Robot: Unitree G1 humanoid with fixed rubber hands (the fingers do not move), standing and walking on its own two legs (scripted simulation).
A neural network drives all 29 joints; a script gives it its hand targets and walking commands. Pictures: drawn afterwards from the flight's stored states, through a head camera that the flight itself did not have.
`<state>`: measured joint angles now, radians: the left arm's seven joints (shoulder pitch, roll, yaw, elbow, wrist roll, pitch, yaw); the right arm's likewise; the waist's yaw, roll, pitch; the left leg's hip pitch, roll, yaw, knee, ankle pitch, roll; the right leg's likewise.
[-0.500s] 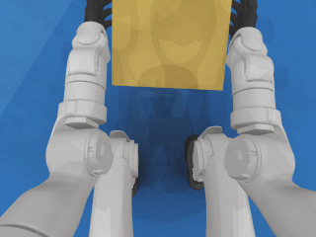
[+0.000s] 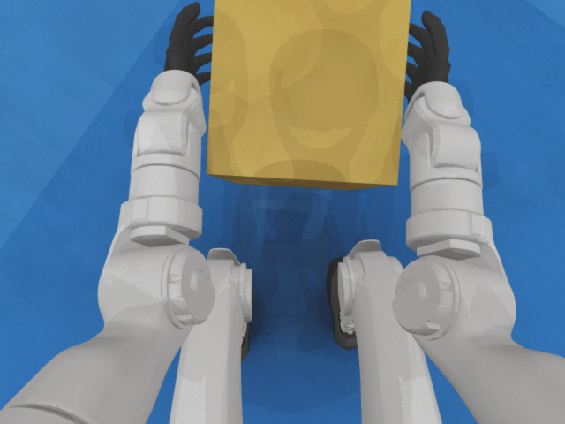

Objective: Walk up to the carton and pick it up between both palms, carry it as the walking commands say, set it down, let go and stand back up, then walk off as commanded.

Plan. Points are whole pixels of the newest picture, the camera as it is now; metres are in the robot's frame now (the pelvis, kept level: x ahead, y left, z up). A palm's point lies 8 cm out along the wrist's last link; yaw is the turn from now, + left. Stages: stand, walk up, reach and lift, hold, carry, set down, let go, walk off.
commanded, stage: reach and lift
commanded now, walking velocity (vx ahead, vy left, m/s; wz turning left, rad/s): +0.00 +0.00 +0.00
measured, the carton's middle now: (301, 108) +0.51 -0.02 -0.15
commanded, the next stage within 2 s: none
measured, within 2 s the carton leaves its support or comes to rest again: neither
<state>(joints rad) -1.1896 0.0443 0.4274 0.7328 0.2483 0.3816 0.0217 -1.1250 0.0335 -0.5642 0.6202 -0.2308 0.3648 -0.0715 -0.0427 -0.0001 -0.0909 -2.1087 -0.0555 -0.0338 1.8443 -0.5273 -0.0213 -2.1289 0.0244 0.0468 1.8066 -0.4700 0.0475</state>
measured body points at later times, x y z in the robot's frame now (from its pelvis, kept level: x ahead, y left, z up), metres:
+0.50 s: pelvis +0.01 +0.00 +0.06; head +0.27 +0.00 +0.43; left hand +0.52 +0.12 -0.01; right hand +0.50 -0.17 -0.01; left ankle +0.10 +0.12 -0.43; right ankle +0.12 -0.13 -0.43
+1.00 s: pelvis +0.03 +0.00 +0.12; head +0.24 +0.00 +0.51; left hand +0.50 +0.12 +0.07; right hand +0.48 -0.17 +0.07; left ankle +0.10 +0.12 -0.43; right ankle +0.12 -0.13 -0.43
